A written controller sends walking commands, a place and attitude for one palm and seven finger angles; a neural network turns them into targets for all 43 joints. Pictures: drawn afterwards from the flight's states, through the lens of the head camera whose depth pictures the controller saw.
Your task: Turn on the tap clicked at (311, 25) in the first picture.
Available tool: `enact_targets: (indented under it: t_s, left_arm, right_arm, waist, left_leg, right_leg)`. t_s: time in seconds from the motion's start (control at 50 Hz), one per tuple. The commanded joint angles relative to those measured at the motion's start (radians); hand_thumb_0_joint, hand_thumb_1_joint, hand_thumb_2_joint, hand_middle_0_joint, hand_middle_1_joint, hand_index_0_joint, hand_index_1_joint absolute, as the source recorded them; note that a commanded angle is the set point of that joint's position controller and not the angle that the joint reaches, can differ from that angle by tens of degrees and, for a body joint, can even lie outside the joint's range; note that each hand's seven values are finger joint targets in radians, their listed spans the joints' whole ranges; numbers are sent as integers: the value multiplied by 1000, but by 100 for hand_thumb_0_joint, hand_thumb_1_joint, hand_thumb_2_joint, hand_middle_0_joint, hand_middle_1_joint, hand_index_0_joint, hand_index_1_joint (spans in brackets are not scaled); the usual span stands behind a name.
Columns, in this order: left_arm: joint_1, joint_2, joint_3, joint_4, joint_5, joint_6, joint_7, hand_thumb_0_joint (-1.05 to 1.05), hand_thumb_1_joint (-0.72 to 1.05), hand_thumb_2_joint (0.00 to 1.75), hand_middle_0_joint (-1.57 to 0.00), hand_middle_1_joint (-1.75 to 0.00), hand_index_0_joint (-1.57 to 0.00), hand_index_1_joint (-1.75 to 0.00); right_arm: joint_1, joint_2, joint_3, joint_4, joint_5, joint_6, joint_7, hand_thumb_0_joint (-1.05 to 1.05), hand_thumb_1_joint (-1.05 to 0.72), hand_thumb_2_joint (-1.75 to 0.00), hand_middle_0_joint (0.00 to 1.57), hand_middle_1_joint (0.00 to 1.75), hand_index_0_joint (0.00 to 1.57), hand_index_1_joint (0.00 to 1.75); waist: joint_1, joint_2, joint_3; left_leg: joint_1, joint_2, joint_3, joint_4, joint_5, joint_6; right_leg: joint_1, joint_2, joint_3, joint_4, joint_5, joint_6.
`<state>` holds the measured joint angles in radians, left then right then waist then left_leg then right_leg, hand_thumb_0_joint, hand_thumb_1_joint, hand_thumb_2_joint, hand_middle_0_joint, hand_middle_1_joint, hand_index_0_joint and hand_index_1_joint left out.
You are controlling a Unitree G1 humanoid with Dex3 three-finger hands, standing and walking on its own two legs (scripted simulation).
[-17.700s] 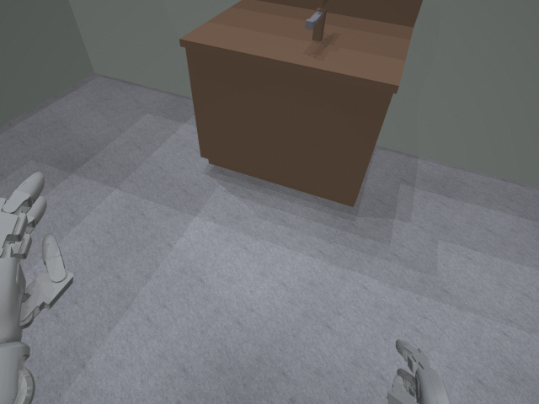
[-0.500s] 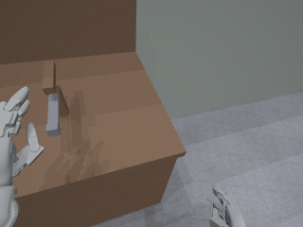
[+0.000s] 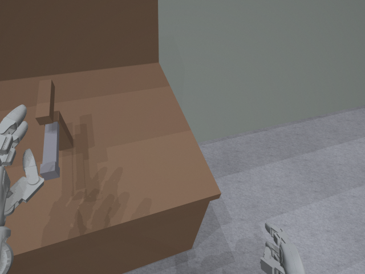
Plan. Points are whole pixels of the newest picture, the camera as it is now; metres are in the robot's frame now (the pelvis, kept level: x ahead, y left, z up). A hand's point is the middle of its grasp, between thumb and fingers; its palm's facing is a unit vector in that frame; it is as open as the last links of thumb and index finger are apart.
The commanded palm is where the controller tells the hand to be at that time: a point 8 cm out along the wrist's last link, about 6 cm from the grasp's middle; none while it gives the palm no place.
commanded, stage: come to a stop and stand still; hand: left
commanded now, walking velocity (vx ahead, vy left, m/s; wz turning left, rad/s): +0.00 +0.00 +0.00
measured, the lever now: (50, 170) +0.30 +0.31 +0.05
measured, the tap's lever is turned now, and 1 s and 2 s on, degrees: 0 0 0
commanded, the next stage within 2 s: look again from close up in 0.42 s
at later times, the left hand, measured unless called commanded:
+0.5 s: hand (49, 185) +0.21 +0.23 +0.16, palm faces +0.38 -0.86 -0.35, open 7.4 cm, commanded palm +0.15 +0.27 +0.17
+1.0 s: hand (24, 158) +0.24 +0.27 +0.19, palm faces +0.44 -0.79 -0.44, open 7.4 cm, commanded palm +0.15 +0.27 +0.17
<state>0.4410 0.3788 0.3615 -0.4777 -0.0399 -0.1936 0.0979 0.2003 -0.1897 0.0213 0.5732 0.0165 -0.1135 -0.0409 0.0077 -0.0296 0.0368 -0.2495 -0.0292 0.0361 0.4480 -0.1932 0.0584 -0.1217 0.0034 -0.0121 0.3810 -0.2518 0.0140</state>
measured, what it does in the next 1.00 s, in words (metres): stands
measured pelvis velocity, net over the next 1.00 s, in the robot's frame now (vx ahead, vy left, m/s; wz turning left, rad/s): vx -0.01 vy -0.01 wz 0.03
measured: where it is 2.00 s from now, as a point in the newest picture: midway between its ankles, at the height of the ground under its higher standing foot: outside the picture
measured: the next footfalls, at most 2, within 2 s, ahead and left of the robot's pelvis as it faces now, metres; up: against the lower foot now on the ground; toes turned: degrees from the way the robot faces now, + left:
none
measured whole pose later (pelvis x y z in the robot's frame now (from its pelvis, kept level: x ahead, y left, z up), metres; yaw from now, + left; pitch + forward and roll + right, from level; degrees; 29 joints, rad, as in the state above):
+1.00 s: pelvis -0.01 -0.01 +0.00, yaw +2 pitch -1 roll +0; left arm 0.15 0.49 0.38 -0.33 -0.01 -0.11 0.06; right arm 0.20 -0.20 0.05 0.60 -0.01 -0.10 -0.04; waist 0.05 -0.03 0.05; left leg -0.27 -0.05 0.02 0.47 -0.18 0.04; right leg -0.18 -0.01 -0.03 0.49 -0.29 -0.01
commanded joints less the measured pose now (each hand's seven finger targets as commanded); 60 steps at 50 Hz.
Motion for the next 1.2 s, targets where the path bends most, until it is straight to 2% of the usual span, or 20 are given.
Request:
enact_targets:
  t_s: [0.0,0.18,0.2,0.28,0.3,0.38,0.58,0.86,0.88,0.9,0.92,0.94,0.96,1.0,1.02,1.06,1.08,1.12,1.16,1.18]
  left_arm:
    - [-64,135,79,-219,-10,-57,24,0,90,90,-20,-30,-20,-30]
    - [-88,156,96,-163,-9,-36,34,0,90,90,-20,-30,-20,-30]
    - [-84,127,70,-140,-13,-38,30,0,90,90,-20,-30,-20,-30]
    - [-105,160,92,-173,-11,-35,33,0,90,90,-20,-30,-20,-30]
    - [-105,132,65,-170,-13,-38,30,0,90,90,-20,-30,-20,-30]
    - [-113,160,89,-211,-10,-40,36,0,90,90,-20,-30,-20,-30]
    - [-51,155,98,-189,-14,-34,34,0,90,90,-20,-30,-20,-30]
    - [-85,145,78,-199,-9,-38,33,0,90,90,-20,-30,-20,-30]
    - [-951,887,288,-495,31,-172,39,0,90,90,-20,-30,-20,-30]
    - [-636,327,242,31,111,6,1,0,90,90,-20,-30,-20,-30]
    - [-454,204,48,32,55,37,-15,0,90,90,-20,-30,-20,-30]
    - [-360,223,132,29,36,72,-25,0,90,90,-20,-30,-20,-30]
    - [-325,89,43,16,-46,118,-71,0,90,90,-20,-30,-20,-30]
    - [-224,60,37,24,-138,203,-120,0,90,90,-20,-30,-20,-30]
    - [-177,101,59,22,-136,226,-132,0,90,90,-20,-30,-20,-30]
    - [-135,119,24,-57,-70,236,-122,0,90,90,-20,-30,-20,-30]
    - [-125,168,62,-105,-38,229,-93,0,90,90,-20,-30,-20,-30]
    - [-171,190,89,-146,-4,149,-32,0,90,90,-20,-30,-20,-30]
    - [-232,241,153,-206,-11,48,28,0,90,90,-20,-30,-20,-30]
    - [-273,307,214,-269,-16,7,57,0,90,90,-20,-30,-20,-30]
  right_arm:
    - [-82,-138,-52,-145,-3,-43,-10,0,-90,-90,20,30,20,30]
    - [-103,-130,-55,-145,5,-28,-20,0,-90,-90,20,30,20,30]
    - [-94,-134,-51,-142,-3,-23,-19,0,-90,-90,20,30,20,30]
    - [-111,-129,-54,-148,4,-25,-21,0,-90,-90,20,30,20,30]
    - [-105,-132,-51,-148,-3,-23,-19,0,-90,-90,20,30,20,30]
    - [-113,-131,-55,-148,2,-31,-21,0,-90,-90,20,30,20,30]
    - [-99,-131,-55,-149,4,-25,-22,0,-90,-90,20,30,20,30]
    - [-85,-128,-54,-153,1,-27,-21,0,-90,-90,20,30,20,30]
    - [73,-182,124,-279,68,14,-96,0,-90,-90,20,30,20,30]
    - [-62,-126,-42,-58,-69,-32,-71,0,-90,-90,20,30,20,30]
    - [-62,-162,-44,-73,-62,-52,-1,0,-90,-90,20,30,20,30]
    - [-18,-216,-76,-53,-48,-30,14,0,-90,-90,20,30,20,30]
    - [-90,-196,-67,-87,-33,-37,16,0,-90,-90,20,30,20,30]
    - [-144,-204,-55,-90,-10,-37,22,0,-90,-90,20,30,20,30]
    - [-155,-209,-52,-87,-4,-33,27,0,-90,-90,20,30,20,30]
    - [-189,-196,-43,-112,-5,-19,36,0,-90,-90,20,30,20,30]
    - [-204,-195,-37,-125,6,-6,39,0,-90,-90,20,30,20,30]
    - [-205,-180,-38,-126,-20,-5,33,0,-90,-90,20,30,20,30]
    - [-201,-169,-40,-111,-31,-11,21,0,-90,-90,20,30,20,30]
    - [-194,-166,-40,-100,-26,-14,15,0,-90,-90,20,30,20,30]
  waist:
    - [5,95,-183]
    - [5,64,-106]
    - [3,40,-103]
    - [5,61,-98]
    - [3,54,-105]
    - [5,101,-125]
    - [5,90,-143]
    - [2,96,-130]
    - [-33,384,-48]
    - [49,262,-197]
    - [-20,154,-170]
    - [14,137,-312]
    - [48,107,-347]
    - [69,99,-281]
    - [78,92,-243]
    - [74,67,-200]
    - [72,72,-184]
    - [40,9,-141]
    - [34,12,-176]
    - [45,79,-193]
  left_leg:
    - [136,124,-112,-54,282,-42]
    - [80,108,-114,-73,66,-29]
    - [68,105,-114,-72,46,-23]
    - [83,101,-113,-68,32,-22]
    - [81,99,-110,-67,18,-17]
    - [101,104,-116,-75,41,-21]
    - [102,121,-125,-83,135,-25]
    - [80,128,-140,-117,49,-26]
    - [-69,97,-142,-171,-63,-14]
    - [228,82,-101,-46,289,-124]
    - [244,72,-123,-30,491,-140]
    - [348,96,-116,7,565,-134]
    - [340,69,-108,17,499,-124]
    - [273,51,-91,8,335,-112]
    - [226,48,-85,9,306,-105]
    - [157,46,-74,6,236,-81]
    - [126,43,-62,-3,166,-70]
    - [73,38,-71,14,57,-53]
    - [71,33,-76,35,-20,-43]
    - [79,32,-73,35,-73,-47]
  right_leg:
    - [-11,-54,33,-26,241,-35]
    - [-50,-77,77,-90,150,-40]
    - [-50,-75,69,-98,134,-39]
    - [-65,-80,86,-108,123,-42]
    - [-62,-78,83,-111,111,-41]
    - [-50,-75,86,-91,131,-43]
    - [-15,-70,59,-60,188,-38]
    - [-5,-64,53,-64,142,-40]
    - [110,42,13,82,-3,26]
    - [-115,59,-46,167,88,-62]
    - [-203,67,-83,116,52,-52]
    - [-234,70,-63,128,89,-42]
    - [-222,53,-63,127,85,-42]
    - [-188,37,-84,94,140,-50]
    - [-173,37,-93,88,177,-51]
    - [-182,39,-98,101,166,-48]
    - [-186,48,-92,99,125,-51]
    - [-228,46,-92,107,59,-42]
    - [-246,51,-77,115,-10,-35]
    - [-250,54,-68,114,-45,-38]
